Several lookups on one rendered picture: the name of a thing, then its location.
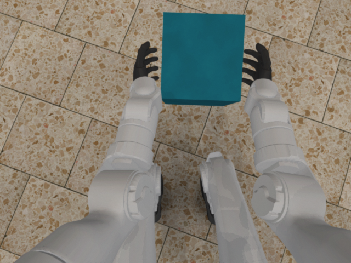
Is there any robot left shin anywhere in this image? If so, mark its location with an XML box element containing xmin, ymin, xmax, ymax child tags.
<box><xmin>152</xmin><ymin>162</ymin><xmax>159</xmax><ymax>212</ymax></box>

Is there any left robot forearm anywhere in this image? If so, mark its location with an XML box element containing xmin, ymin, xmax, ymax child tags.
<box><xmin>88</xmin><ymin>77</ymin><xmax>162</xmax><ymax>194</ymax></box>

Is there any left robot foot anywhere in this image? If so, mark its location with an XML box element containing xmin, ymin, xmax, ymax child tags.
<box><xmin>155</xmin><ymin>174</ymin><xmax>163</xmax><ymax>223</ymax></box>

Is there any left robot hand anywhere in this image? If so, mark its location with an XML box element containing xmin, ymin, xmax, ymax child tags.
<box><xmin>133</xmin><ymin>41</ymin><xmax>159</xmax><ymax>81</ymax></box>

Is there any right robot hand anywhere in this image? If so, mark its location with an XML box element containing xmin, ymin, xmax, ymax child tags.
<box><xmin>242</xmin><ymin>43</ymin><xmax>272</xmax><ymax>86</ymax></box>

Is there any right robot forearm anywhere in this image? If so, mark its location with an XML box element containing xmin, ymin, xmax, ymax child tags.
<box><xmin>244</xmin><ymin>78</ymin><xmax>318</xmax><ymax>182</ymax></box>

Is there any robot right upper arm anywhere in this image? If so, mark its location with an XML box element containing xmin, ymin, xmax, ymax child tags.
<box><xmin>251</xmin><ymin>171</ymin><xmax>351</xmax><ymax>263</ymax></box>

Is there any carton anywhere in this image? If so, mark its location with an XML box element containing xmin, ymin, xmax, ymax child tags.
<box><xmin>161</xmin><ymin>12</ymin><xmax>246</xmax><ymax>106</ymax></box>

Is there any robot left upper arm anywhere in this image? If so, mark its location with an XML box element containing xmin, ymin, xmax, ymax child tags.
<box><xmin>14</xmin><ymin>170</ymin><xmax>155</xmax><ymax>263</ymax></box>

